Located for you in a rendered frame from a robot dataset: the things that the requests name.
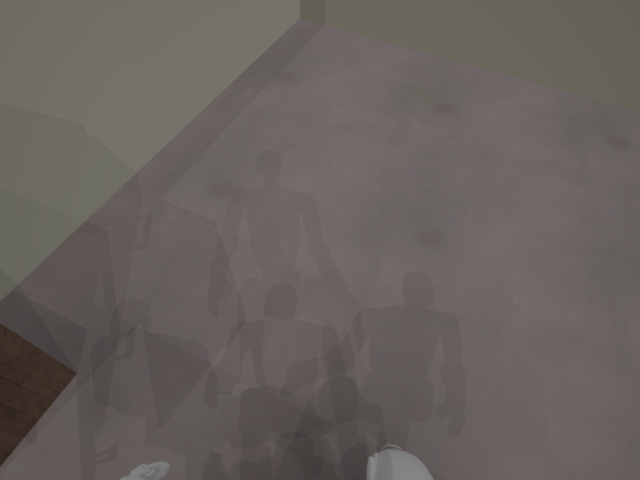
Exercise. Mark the cupboard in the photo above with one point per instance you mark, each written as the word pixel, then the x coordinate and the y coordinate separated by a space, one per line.
pixel 30 381

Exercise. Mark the right robot thigh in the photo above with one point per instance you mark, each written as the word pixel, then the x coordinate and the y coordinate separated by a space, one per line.
pixel 393 464

